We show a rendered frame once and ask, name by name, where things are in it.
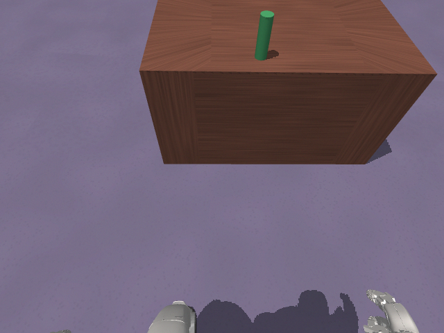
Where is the can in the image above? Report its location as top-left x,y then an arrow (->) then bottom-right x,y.
255,10 -> 274,60

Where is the right robot hand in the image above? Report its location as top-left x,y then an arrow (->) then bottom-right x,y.
364,289 -> 419,333

